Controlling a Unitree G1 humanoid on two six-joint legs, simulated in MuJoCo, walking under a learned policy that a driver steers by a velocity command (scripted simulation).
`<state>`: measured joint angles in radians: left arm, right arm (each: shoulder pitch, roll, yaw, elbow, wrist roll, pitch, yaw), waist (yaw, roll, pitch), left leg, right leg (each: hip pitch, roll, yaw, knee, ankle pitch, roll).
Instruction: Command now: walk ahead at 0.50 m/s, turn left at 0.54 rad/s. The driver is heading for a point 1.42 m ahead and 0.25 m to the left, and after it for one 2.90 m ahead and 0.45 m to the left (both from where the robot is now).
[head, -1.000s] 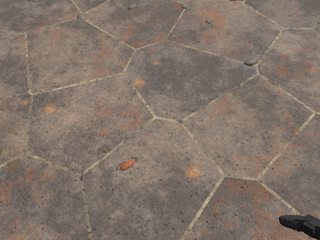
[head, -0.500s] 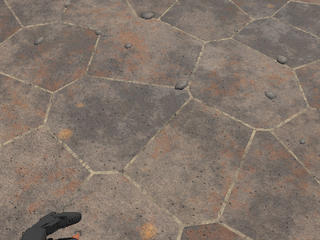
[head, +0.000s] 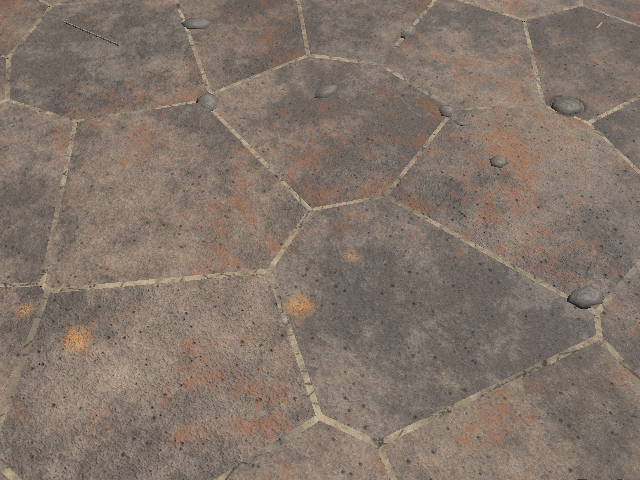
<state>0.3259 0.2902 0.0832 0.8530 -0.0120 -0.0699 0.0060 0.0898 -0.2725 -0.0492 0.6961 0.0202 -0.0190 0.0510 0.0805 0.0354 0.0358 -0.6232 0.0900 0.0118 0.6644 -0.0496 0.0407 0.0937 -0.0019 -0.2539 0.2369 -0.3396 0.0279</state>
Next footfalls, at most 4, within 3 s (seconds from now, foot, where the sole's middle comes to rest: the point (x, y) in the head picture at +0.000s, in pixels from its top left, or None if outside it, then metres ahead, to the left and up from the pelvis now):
0.06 left None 0.21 0.11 -0.77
0.56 right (365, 453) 0.52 -0.03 -0.77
1.08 left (216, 367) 0.69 0.31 -0.77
1.62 right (292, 247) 1.04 0.18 -0.77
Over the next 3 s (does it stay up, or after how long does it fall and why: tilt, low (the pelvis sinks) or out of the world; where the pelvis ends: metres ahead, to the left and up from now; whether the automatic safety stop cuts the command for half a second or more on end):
stays up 1.33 0.31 0.01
